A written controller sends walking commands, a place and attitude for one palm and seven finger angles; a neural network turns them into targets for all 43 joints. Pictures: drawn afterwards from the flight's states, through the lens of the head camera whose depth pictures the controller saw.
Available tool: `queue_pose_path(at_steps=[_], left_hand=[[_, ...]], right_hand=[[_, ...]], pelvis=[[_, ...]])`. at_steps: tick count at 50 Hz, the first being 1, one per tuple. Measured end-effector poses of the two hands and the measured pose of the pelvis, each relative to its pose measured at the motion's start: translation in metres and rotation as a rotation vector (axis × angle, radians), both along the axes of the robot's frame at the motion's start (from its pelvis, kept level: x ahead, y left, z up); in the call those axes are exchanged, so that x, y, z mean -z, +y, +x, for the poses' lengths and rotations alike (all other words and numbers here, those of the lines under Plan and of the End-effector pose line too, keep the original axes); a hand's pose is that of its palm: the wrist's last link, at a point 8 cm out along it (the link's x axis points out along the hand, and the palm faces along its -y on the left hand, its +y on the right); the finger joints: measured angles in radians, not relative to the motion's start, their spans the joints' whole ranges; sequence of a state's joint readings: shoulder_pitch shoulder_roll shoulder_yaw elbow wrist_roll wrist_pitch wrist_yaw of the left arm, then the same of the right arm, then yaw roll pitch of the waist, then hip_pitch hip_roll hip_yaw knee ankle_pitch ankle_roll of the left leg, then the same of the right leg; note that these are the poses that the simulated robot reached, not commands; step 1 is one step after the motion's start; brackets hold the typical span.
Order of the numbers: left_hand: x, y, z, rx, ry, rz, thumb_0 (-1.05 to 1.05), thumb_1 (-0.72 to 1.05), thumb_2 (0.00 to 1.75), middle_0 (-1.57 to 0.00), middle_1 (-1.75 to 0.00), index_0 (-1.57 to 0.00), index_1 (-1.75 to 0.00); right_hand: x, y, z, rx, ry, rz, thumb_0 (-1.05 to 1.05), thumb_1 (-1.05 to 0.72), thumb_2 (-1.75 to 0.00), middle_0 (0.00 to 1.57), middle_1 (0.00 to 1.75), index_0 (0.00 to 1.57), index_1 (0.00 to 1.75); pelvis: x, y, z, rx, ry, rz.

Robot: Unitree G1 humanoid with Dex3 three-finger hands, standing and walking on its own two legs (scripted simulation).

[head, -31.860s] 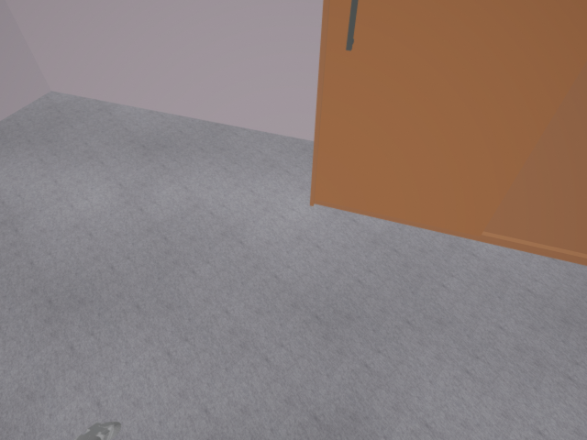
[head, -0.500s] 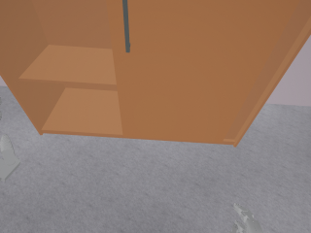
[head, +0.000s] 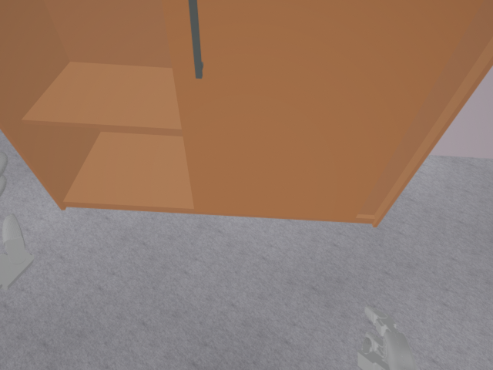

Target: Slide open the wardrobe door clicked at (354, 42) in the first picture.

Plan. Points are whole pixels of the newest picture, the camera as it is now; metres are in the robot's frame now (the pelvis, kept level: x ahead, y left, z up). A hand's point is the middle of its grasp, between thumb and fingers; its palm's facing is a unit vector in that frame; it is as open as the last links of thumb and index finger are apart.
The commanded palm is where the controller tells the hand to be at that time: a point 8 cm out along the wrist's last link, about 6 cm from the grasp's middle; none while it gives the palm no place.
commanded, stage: stop stepping back and stand still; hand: left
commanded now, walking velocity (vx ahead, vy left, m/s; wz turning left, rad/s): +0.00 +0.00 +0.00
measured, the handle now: (196, 21) +0.85 +0.17 +0.16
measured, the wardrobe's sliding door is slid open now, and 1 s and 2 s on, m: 0.64 0.64 0.64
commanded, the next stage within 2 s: let the arm hang, fingers relaxed in 0.12 s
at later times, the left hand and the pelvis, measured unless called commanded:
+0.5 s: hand out of the picture +0.07 +0.20 -0.15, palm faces -0.05 -0.98 -0.21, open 7.4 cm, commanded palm none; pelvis -0.03 +0.01 +0.00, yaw +1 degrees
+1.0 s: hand out of the picture +0.03 +0.27 -0.14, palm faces +0.00 -0.93 -0.37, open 7.4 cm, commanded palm none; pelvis -0.03 +0.01 +0.01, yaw +1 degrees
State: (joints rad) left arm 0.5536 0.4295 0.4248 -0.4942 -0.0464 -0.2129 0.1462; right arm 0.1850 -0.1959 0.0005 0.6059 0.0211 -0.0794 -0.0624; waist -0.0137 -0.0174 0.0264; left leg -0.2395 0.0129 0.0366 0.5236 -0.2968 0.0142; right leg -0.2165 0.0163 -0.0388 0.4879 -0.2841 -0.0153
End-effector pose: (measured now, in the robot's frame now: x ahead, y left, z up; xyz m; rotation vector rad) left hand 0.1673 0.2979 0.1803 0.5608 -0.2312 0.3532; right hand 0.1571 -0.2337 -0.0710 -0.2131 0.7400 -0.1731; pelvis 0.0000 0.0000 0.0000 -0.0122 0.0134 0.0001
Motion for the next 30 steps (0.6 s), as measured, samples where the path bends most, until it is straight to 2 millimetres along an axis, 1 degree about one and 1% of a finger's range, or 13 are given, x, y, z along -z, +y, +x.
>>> queue_pose_path(at_steps=[6,11,12,13,14,16,17,19,20,22,24,27,30], left_hand=[[0.002,-0.002,-0.001,0.008,0.018,-0.011,0.01,0.88,0.89,-0.21,-0.30,-0.21,-0.30],[0.004,0.002,-0.006,-0.003,0.021,-0.024,0.01,0.88,0.89,-0.21,-0.30,-0.21,-0.30],[0.011,0.004,-0.005,0.003,0.042,-0.022,0.01,0.88,0.89,-0.21,-0.30,-0.21,-0.30],[0.028,0.007,-0.001,0.004,0.105,-0.034,0.01,0.89,0.90,-0.21,-0.30,-0.21,-0.30],[0.052,0.011,0.003,-0.005,0.202,-0.065,0.01,0.89,0.90,-0.20,-0.30,-0.20,-0.30],[0.111,0.016,0.005,-0.041,0.441,-0.157,0.00,0.89,0.90,-0.20,-0.30,-0.20,-0.30],[0.142,0.015,0.000,-0.059,0.568,-0.205,0.00,0.89,0.90,-0.20,-0.30,-0.20,-0.30],[0.198,0.006,-0.018,-0.080,0.807,-0.287,0.00,0.90,0.90,-0.20,-0.30,-0.20,-0.30],[0.223,-0.002,-0.031,-0.082,0.912,-0.323,0.01,0.90,0.90,-0.20,-0.30,-0.19,-0.30],[0.262,-0.019,-0.060,-0.080,1.086,-0.394,0.01,0.90,0.90,-0.20,-0.30,-0.19,-0.30],[0.292,-0.038,-0.091,-0.079,1.224,-0.462,0.01,0.90,0.89,-0.20,-0.30,-0.20,-0.30],[0.318,-0.061,-0.135,-0.088,1.379,-0.552,0.01,0.90,0.89,-0.20,-0.30,-0.20,-0.30],[0.327,-0.059,-0.168,-0.153,1.457,-0.586,0.01,0.94,0.89,-0.20,-0.30,-0.20,-0.30]], right_hand=[[-0.004,0.009,0.014,-0.021,-0.021,0.012,0.02,-0.91,-0.90,0.20,0.30,0.20,0.30],[-0.006,0.013,0.014,-0.025,-0.023,0.011,0.02,-0.91,-0.90,0.20,0.30,0.20,0.30],[-0.003,0.013,0.014,-0.043,-0.026,0.019,0.02,-0.91,-0.90,0.20,0.30,0.20,0.30],[0.002,0.012,0.013,-0.070,-0.018,0.023,0.01,-0.91,-0.90,0.20,0.30,0.20,0.30],[0.008,0.010,0.012,-0.090,0.000,0.024,0.01,-0.91,-0.90,0.20,0.30,0.20,0.30],[0.020,0.004,0.006,-0.100,0.042,0.023,0.01,-0.91,-0.90,0.21,0.30,0.21,0.30],[0.025,0.001,0.002,-0.095,0.062,0.021,0.01,-0.91,-0.90,0.21,0.30,0.21,0.30],[0.032,-0.005,-0.012,-0.079,0.105,0.012,0.01,-0.91,-0.90,0.21,0.30,0.21,0.30],[0.034,-0.008,-0.021,-0.070,0.131,0.005,0.01,-0.91,-0.90,0.21,0.30,0.21,0.30],[0.037,-0.014,-0.041,-0.054,0.194,-0.015,0.01,-0.91,-0.90,0.21,0.30,0.21,0.30],[0.038,-0.019,-0.065,-0.039,0.273,-0.038,0.01,-0.91,-0.90,0.20,0.30,0.21,0.30],[0.038,-0.026,-0.101,-0.017,0.399,-0.066,0.01,-0.91,-0.90,0.20,0.30,0.20,0.30],[0.038,-0.029,-0.132,0.005,0.509,-0.077,0.01,-0.91,-0.90,0.20,0.30,0.20,0.30]], pelvis=[[0.000,0.002,0.001,0.003,0.008,-0.004],[-0.001,0.004,-0.001,0.003,0.005,-0.004],[0.000,0.006,-0.002,-0.006,0.009,-0.007],[0.001,0.008,-0.004,-0.014,0.014,-0.007],[0.003,0.010,-0.007,-0.018,0.016,-0.006],[0.006,0.015,-0.011,-0.021,0.020,-0.005],[0.007,0.017,-0.013,-0.021,0.020,-0.003],[0.008,0.018,-0.017,-0.020,0.015,0.003],[0.008,0.018,-0.019,-0.019,0.011,0.006],[0.007,0.017,-0.023,-0.017,0.001,0.012],[0.006,0.015,-0.027,-0.019,-0.008,0.014],[0.002,0.012,-0.032,-0.022,-0.017,0.011],[-0.001,0.008,-0.035,-0.028,-0.020,0.005]])
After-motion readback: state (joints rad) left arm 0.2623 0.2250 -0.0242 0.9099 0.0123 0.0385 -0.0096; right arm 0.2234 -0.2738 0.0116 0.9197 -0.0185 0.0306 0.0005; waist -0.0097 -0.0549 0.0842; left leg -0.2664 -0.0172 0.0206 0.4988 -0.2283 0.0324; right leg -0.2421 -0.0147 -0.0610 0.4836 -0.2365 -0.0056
